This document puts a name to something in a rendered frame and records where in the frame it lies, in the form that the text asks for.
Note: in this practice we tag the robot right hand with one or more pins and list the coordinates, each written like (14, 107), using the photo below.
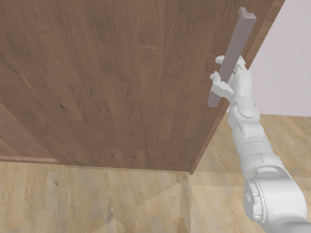
(239, 84)

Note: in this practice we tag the handle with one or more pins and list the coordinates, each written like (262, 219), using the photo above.
(237, 43)

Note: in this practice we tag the wardrobe door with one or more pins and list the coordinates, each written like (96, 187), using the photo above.
(118, 83)
(15, 140)

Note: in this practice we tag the robot right forearm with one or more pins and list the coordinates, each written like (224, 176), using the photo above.
(257, 157)

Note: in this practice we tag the robot right upper arm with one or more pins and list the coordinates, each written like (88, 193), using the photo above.
(276, 204)

